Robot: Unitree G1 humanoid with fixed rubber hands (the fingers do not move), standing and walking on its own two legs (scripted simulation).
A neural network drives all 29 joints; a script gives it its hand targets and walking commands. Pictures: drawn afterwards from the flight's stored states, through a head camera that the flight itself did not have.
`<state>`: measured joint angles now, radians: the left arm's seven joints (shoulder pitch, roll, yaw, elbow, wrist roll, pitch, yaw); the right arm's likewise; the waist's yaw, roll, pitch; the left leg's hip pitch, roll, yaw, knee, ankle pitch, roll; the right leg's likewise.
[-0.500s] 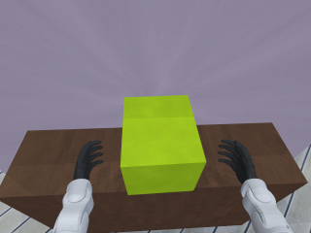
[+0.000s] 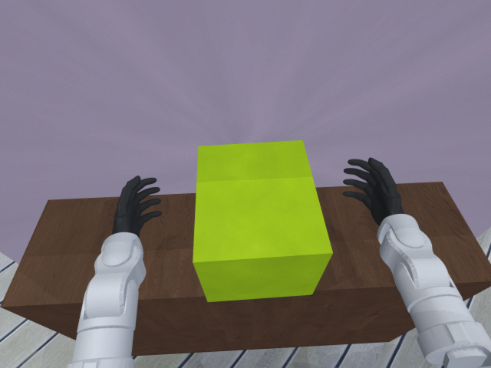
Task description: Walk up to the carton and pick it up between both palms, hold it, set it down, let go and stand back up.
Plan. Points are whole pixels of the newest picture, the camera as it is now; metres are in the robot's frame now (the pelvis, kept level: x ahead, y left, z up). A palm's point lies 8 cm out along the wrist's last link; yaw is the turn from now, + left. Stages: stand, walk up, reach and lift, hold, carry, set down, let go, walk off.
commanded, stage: reach and lift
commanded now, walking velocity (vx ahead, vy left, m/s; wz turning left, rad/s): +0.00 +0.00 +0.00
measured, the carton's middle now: (255, 220) +0.39 +0.04 -0.05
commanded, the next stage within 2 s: none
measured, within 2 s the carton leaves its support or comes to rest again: neither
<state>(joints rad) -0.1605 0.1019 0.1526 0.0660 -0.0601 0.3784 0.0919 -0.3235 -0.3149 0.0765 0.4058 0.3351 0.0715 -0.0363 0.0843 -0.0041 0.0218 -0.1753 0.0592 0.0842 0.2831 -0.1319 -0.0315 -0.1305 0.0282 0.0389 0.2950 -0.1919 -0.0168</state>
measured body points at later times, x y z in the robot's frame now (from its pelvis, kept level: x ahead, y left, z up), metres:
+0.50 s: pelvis +0.00 +0.00 +0.00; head +0.05 +0.01 +0.45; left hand +0.37 +0.27 +0.09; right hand +0.45 -0.15 +0.11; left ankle +0.01 +0.14 -0.75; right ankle -0.03 -0.11 -0.75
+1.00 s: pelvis +0.00 +0.00 -0.01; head +0.05 +0.01 +0.44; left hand +0.37 +0.26 +0.02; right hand +0.45 -0.13 +0.04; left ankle +0.01 +0.14 -0.75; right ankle -0.03 -0.11 -0.75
